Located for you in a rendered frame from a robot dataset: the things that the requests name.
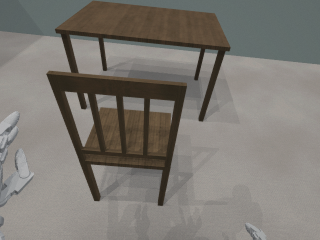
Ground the robot right hand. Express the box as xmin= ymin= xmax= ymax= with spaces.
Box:
xmin=245 ymin=222 xmax=267 ymax=240

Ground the robot left hand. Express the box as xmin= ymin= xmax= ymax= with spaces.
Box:
xmin=0 ymin=111 xmax=34 ymax=207

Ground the chair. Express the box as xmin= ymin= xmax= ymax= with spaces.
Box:
xmin=46 ymin=70 xmax=187 ymax=206

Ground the table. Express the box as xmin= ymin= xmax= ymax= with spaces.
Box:
xmin=55 ymin=0 xmax=231 ymax=122

